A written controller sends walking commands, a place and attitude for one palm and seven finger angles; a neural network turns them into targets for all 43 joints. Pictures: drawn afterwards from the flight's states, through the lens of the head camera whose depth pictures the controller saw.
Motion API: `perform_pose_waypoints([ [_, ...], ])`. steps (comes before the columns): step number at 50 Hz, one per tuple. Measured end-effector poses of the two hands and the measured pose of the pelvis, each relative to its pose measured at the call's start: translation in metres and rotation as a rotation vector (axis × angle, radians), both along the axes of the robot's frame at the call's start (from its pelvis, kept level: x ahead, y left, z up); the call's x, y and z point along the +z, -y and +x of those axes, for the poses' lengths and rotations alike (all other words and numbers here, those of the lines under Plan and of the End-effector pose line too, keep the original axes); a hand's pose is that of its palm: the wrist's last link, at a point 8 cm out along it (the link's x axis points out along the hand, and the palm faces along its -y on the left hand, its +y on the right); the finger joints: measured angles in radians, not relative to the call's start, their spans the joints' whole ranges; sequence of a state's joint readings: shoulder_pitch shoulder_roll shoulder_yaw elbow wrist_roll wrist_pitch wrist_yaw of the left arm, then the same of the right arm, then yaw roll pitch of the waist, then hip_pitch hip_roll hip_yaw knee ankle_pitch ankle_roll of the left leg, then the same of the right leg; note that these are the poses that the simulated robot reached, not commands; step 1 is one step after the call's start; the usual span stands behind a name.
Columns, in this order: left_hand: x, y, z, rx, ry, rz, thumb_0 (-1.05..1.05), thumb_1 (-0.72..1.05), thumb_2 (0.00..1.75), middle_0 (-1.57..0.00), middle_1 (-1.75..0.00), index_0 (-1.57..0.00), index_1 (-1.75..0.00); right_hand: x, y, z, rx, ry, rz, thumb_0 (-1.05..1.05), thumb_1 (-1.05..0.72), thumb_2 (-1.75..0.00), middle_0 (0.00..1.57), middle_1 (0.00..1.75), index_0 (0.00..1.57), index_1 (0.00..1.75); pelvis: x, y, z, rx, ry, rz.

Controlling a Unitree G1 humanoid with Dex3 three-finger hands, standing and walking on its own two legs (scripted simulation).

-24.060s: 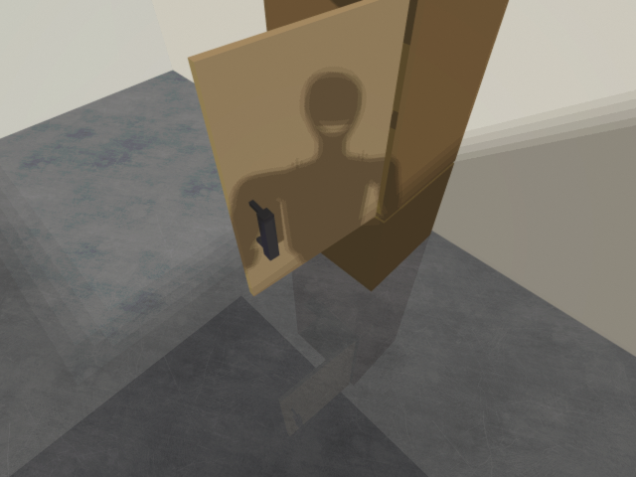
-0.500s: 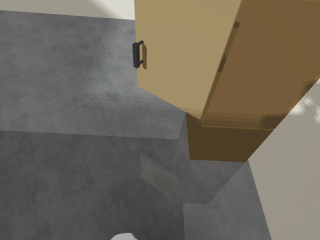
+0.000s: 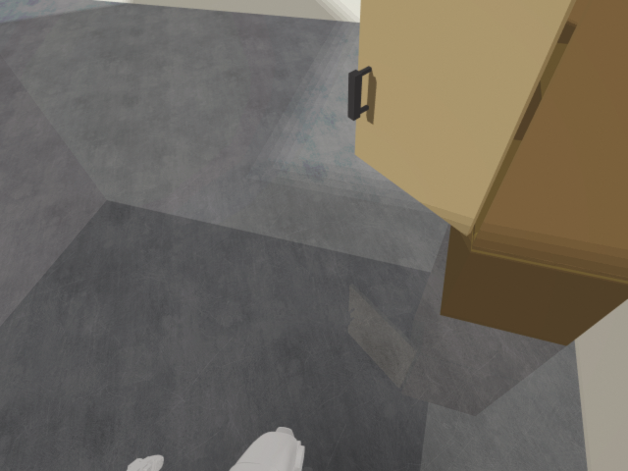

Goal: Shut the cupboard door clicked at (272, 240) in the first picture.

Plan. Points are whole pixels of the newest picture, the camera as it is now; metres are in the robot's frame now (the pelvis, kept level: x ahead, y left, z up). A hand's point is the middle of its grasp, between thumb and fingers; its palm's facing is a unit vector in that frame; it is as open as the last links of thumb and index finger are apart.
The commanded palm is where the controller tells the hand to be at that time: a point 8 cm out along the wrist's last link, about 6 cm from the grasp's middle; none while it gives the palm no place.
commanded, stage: walk to a spot facing it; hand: left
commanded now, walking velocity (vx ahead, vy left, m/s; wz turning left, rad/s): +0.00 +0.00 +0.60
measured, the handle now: (360, 93) +0.97 -0.07 -0.09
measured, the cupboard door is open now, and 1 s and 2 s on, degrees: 56 56 56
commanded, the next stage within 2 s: turn to face it in 1.98 s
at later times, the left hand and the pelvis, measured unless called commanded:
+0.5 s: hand out of the picture -0.03 +0.22 -0.17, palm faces +0.37 -0.89 -0.27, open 7.4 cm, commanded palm none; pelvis +0.00 +0.00 +0.00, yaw +19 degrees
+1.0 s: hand out of the picture -0.05 +0.15 -0.15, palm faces +0.66 -0.72 -0.22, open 7.4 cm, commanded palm none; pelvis +0.06 +0.00 +0.01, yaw +40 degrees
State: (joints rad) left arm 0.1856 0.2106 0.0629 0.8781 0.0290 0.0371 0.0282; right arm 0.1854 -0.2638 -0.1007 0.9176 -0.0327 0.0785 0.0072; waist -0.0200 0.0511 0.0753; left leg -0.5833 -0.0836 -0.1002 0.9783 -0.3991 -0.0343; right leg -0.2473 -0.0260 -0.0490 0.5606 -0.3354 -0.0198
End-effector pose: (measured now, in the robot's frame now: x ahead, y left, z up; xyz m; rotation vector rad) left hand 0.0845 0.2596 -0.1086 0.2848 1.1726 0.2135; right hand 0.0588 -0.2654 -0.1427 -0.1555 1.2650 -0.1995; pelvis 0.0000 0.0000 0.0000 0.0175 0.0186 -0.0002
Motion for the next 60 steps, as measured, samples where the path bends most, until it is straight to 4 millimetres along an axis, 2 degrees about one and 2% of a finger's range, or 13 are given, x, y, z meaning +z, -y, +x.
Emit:
perform_pose_waypoints([
  [5, 0.002, 0.017, -0.042, 0.081, -0.063, -0.02, 0.0, 0.91, 0.9, -0.2, -0.3, -0.2, -0.29, 0.009, 0.007, 0.024, 0.075, 0.016, 0.015, 0.0, -0.91, -0.9, 0.2, 0.3, 0.19, 0.3, 0.008, 0.012, 0.001, 0.068, 0.012, 0.038],
  [9, -0.004, 0.024, -0.07, 0.164, -0.077, -0.047, 0.0, 0.91, 0.9, -0.21, -0.3, -0.2, -0.29, 0.009, 0.0, 0.049, 0.164, 0.007, 0.015, 0.0, -0.91, -0.9, 0.2, 0.3, 0.19, 0.3, 0.007, 0.015, 0.002, 0.135, 0.013, 0.04],
  [19, -0.043, 0.007, -0.147, 0.377, -0.154, -0.107, 0.0, 0.91, 0.9, -0.21, -0.3, -0.2, -0.29, 0.018, -0.062, 0.131, 0.406, 0.156, -0.015, 0.0, -0.91, -0.9, 0.2, 0.3, 0.19, 0.3, -0.013, -0.002, -0.001, 0.273, 0.014, 0.018],
  [22, -0.04, 0.001, -0.149, 0.404, -0.155, -0.101, 0.0, 0.91, 0.9, -0.2, -0.3, -0.2, -0.29, 0.027, -0.071, 0.135, 0.438, 0.177, -0.02, 0.0, -0.91, -0.9, 0.2, 0.3, 0.2, 0.3, -0.008, -0.002, -0.001, 0.295, 0.021, 0.01],
  [26, -0.026, -0.006, -0.134, 0.418, -0.076, -0.083, 0.01, 0.91, 0.9, -0.2, -0.3, -0.2, -0.29, 0.028, -0.071, 0.13, 0.467, 0.155, -0.019, 0.0, -0.9, -0.9, 0.2, 0.3, 0.2, 0.3, -0.001, 0.002, -0.002, 0.341, 0.028, -0.008],
  [31, -0.01, -0.004, -0.109, 0.419, 0.029, -0.039, 0.0, 0.91, 0.9, -0.2, -0.3, -0.2, -0.29, 0.014, -0.057, 0.124, 0.491, 0.096, 0.004, 0.0, -0.9, -0.9, 0.2, 0.3, 0.2, 0.3, -0.002, 0.017, 0.001, 0.393, 0.024, -0.012],
  [34, -0.008, 0.004, -0.103, 0.421, 0.076, -0.003, 0.0, 0.91, 0.9, -0.2, -0.3, -0.2, -0.29, -0.003, -0.043, 0.127, 0.498, 0.065, 0.024, 0.0, -0.9, -0.9, 0.2, 0.3, 0.2, 0.3, -0.012, 0.029, 0.011, 0.429, 0.01, 0.001],
  [37, -0.004, 0.021, -0.113, 0.472, 0.074, 0.0, 0.0, 0.91, 0.9, -0.2, -0.3, -0.2, -0.29, -0.009, -0.035, 0.134, 0.525, 0.02, 0.02, 0.0, -0.9, -0.9, 0.2, 0.3, 0.2, 0.3, -0.01, 0.033, 0.018, 0.484, 0.02, -0.008],
  [43, 0.001, 0.054, -0.137, 0.584, -0.015, -0.069, 0.0, 0.91, 0.9, -0.2, -0.3, -0.2, -0.29, 0.012, -0.045, 0.158, 0.579, -0.011, 0.032, 0.01, -0.91, -0.9, 0.2, 0.3, 0.2, 0.3, 0.009, 0.026, 0.042, 0.568, 0.003, 0.012],
  [49, -0.011, 0.075, -0.161, 0.726, -0.069, -0.147, 0.0, 0.91, 0.9, -0.21, -0.3, -0.2, -0.29, 0.018, -0.089, 0.197, 0.71, -0.041, 0.015, 0.01, -0.91, -0.9, 0.2, 0.3, 0.19, 0.3, 0.011, 0.005, 0.061, 0.675, 0.002, -0.005],
  [54, -0.031, 0.081, -0.191, 0.859, -0.147, -0.221, 0.0, 0.91, 0.9, -0.21, -0.3, -0.2, -0.29, 0.018, -0.168, 0.247, 0.863, 0.019, 0.014, 0.01, -0.91, -0.9, 0.2, 0.3, 0.19, 0.3, 0.0, -0.029, 0.075, 0.747, 0.011, -0.019],
  [57, -0.049, 0.074, -0.208, 0.907, -0.209, -0.267, 0.0, 0.91, 0.9, -0.21, -0.3, -0.2, -0.29, 0.015, -0.222, 0.278, 0.929, 0.135, 0.026, 0.01, -0.91, -0.9, 0.2, 0.3, 0.19, 0.3, -0.016, -0.057, 0.081, 0.77, 0.017, -0.02],
  [60, -0.054, 0.046, -0.205, 0.905, -0.239, -0.272, 0.0, 0.91, 0.9, -0.21, -0.3, -0.2, -0.29, 0.02, -0.253, 0.292, 0.936, 0.212, 0.034, 0.0, -0.91, -0.9, 0.2, 0.3, 0.2, 0.3, -0.018, -0.076, 0.087, 0.776, 0.031, -0.004],
])
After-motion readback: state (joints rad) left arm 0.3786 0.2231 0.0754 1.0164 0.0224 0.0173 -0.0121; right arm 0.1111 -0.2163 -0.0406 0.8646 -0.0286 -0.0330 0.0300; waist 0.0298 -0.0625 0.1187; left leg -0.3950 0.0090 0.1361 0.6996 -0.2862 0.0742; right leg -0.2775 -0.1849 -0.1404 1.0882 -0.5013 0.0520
